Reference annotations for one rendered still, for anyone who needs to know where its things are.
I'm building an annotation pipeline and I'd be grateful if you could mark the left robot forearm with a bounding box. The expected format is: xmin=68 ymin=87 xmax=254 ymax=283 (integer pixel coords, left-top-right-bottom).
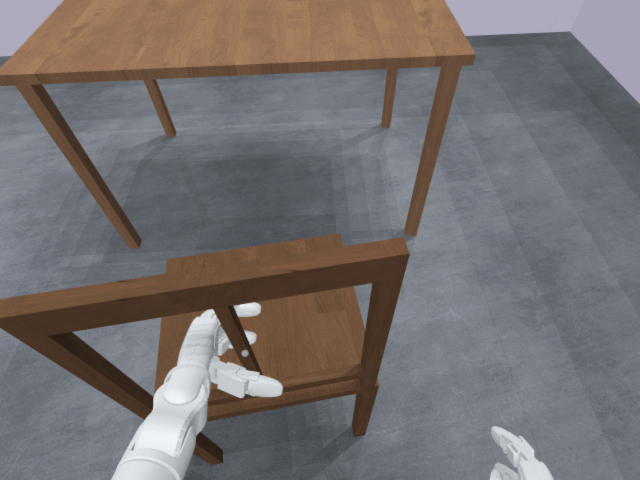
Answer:
xmin=111 ymin=364 xmax=211 ymax=480

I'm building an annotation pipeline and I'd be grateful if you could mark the right robot hand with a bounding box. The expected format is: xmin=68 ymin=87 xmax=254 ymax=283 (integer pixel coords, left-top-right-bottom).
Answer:
xmin=490 ymin=426 xmax=554 ymax=480

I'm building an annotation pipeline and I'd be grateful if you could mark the table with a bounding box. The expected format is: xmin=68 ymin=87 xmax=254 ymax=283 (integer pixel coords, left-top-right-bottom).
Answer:
xmin=0 ymin=0 xmax=476 ymax=248

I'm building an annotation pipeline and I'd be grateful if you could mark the left robot hand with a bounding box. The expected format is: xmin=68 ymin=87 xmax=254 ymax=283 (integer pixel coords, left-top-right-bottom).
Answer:
xmin=177 ymin=302 xmax=283 ymax=398

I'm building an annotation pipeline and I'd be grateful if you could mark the chair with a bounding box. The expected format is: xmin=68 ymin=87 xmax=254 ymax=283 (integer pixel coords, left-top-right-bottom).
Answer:
xmin=0 ymin=233 xmax=410 ymax=465

